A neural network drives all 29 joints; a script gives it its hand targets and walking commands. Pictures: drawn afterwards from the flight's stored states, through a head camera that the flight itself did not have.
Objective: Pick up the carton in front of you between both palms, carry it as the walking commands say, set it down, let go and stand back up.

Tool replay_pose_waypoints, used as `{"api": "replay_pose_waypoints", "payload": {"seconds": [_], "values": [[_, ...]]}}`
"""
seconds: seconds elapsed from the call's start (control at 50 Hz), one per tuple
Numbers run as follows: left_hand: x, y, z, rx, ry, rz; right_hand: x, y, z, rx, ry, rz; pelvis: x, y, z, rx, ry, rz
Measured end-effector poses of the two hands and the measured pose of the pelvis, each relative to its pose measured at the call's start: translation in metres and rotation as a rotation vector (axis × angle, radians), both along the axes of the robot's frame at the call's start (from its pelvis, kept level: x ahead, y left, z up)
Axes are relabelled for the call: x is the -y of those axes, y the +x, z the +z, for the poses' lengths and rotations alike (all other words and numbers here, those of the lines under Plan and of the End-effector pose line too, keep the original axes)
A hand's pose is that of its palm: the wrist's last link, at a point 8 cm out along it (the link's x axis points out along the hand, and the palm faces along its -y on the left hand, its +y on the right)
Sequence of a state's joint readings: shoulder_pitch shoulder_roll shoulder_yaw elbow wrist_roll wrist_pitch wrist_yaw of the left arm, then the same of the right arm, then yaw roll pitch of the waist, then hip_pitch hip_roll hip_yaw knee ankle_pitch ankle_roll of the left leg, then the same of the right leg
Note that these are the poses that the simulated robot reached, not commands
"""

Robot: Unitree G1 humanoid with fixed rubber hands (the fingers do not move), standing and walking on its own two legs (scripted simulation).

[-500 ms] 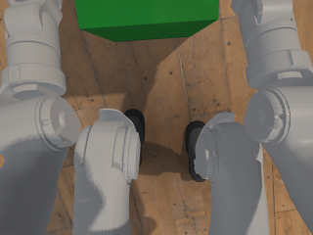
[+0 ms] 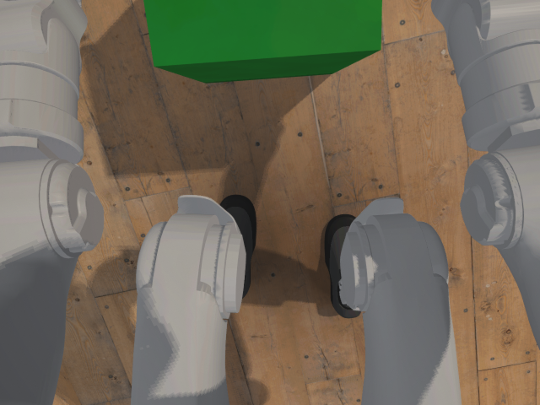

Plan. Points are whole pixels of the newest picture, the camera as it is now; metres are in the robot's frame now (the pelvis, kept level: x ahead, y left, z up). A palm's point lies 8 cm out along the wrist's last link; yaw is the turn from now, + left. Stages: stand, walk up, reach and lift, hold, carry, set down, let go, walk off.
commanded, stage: set down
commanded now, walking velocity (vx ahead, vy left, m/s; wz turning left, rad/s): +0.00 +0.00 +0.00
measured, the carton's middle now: out of the picture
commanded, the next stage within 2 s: let go in 0.92 s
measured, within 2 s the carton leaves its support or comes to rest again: neither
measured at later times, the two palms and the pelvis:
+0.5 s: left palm out of the picture +0.55 +0.27 +0.02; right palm out of the picture +0.59 -0.12 +0.02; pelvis +0.00 +0.00 +0.12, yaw +0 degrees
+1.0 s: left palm out of the picture +0.55 +0.27 +0.16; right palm out of the picture +0.59 -0.12 +0.16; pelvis +0.03 +0.01 +0.26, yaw +1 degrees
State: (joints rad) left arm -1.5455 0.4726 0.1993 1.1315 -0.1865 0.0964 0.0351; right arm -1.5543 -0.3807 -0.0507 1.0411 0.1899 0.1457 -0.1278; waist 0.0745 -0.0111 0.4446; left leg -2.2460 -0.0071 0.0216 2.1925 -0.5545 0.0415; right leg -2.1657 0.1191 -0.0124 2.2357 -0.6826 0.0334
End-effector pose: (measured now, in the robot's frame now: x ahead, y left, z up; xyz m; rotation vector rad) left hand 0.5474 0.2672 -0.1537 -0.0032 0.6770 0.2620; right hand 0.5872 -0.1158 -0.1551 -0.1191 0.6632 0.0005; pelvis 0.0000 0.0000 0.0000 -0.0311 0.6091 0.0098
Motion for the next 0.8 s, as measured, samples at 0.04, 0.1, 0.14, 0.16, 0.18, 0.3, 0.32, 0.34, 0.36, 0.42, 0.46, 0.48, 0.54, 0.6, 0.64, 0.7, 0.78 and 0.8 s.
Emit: {"api": "replay_pose_waypoints", "payload": {"seconds": [0.04, 0.1, 0.14, 0.16, 0.18, 0.3, 0.32, 0.34, 0.36, 0.42, 0.46, 0.48, 0.54, 0.6, 0.64, 0.7, 0.78, 0.8], "values": [[0.002, 0.001, 0.013, 0.015, -0.012, 0.003, -0.005, 0.001, 0.013, 0.012, -0.003, 0.007, 0.0, 0.0, 0.005, -0.009, -0.002, 0.006], [0.004, 0.001, 0.035, 0.028, -0.01, 0.002, -0.01, 0.002, 0.04, 0.033, -0.008, 0.002, 0.001, -0.001, 0.016, -0.027, -0.007, 0.014], [0.005, 0.0, 0.052, 0.033, -0.01, 0.0, -0.011, 0.004, 0.059, 0.036, -0.005, -0.011, 0.001, -0.001, 0.026, -0.043, -0.012, 0.018], [0.005, 0.0, 0.061, 0.034, -0.014, 0.002, -0.012, 0.004, 0.068, 0.03, -0.006, -0.012, 0.001, -0.001, 0.032, -0.051, -0.013, 0.02], [0.006, 0.0, 0.069, 0.035, -0.012, -0.003, -0.012, 0.004, 0.077, 0.026, -0.006, -0.014, 0.001, -0.001, 0.038, -0.061, -0.015, 0.022], [0.007, 0.002, 0.118, 0.032, -0.002, -0.014, -0.011, 0.003, 0.123, 0.013, -0.002, -0.038, -0.001, 0.0, 0.074, -0.129, -0.028, 0.022], [0.007, 0.002, 0.125, 0.035, -0.004, -0.014, -0.009, 0.002, 0.13, 0.014, -0.003, -0.039, -0.001, 0.001, 0.08, -0.139, -0.03, 0.023], [0.007, 0.002, 0.131, 0.035, -0.004, -0.017, -0.007, 0.001, 0.135, 0.013, -0.006, -0.039, -0.001, 0.001, 0.085, -0.149, -0.031, 0.023], [0.007, 0.002, 0.136, 0.037, -0.008, -0.02, -0.005, 0.001, 0.14, 0.012, -0.006, -0.042, -0.002, 0.001, 0.089, -0.159, -0.031, 0.024], [0.006, 0.002, 0.15, 0.04, -0.01, -0.017, -0.001, 0.002, 0.155, 0.02, -0.008, -0.045, -0.002, 0.002, 0.103, -0.181, -0.031, 0.021], [0.003, 0.002, 0.159, 0.042, -0.008, -0.006, 0.002, 0.003, 0.164, 0.019, -0.014, -0.044, -0.003, 0.002, 0.111, -0.188, -0.03, 0.019], [0.001, 0.003, 0.164, 0.044, -0.004, -0.004, 0.003, 0.004, 0.169, 0.022, -0.015, -0.044, -0.003, 0.003, 0.116, -0.192, -0.029, 0.018], [-0.004, 0.003, 0.178, 0.045, -0.002, -0.006, 0.004, 0.007, 0.184, 0.028, -0.015, -0.044, -0.004, 0.005, 0.13, -0.205, -0.029, 0.018], [-0.005, 0.003, 0.193, 0.043, -0.001, -0.014, 0.004, 0.007, 0.198, 0.029, -0.015, -0.039, -0.004, 0.008, 0.146, -0.215, -0.029, 0.021], [-0.005, 0.002, 0.205, 0.05, -0.003, -0.018, 0.003, 0.006, 0.21, 0.036, -0.011, -0.036, -0.005, 0.01, 0.158, -0.218, -0.03, 0.022], [-0.007, 0.0, 0.223, 0.039, 0.005, -0.018, 0.003, 0.005, 0.228, 0.032, -0.009, -0.034, -0.005, 0.013, 0.176, -0.218, -0.03, 0.026], [-0.008, -0.003, 0.248, 0.031, 0.001, -0.021, 0.005, 0.004, 0.255, 0.03, -0.012, -0.024, -0.006, 0.019, 0.202, -0.217, -0.028, 0.031], [-0.008, -0.003, 0.255, 0.031, 0.001, -0.02, 0.005, 0.004, 0.261, 0.027, -0.007, -0.025, -0.006, 0.02, 0.208, -0.215, -0.026, 0.031]]}}
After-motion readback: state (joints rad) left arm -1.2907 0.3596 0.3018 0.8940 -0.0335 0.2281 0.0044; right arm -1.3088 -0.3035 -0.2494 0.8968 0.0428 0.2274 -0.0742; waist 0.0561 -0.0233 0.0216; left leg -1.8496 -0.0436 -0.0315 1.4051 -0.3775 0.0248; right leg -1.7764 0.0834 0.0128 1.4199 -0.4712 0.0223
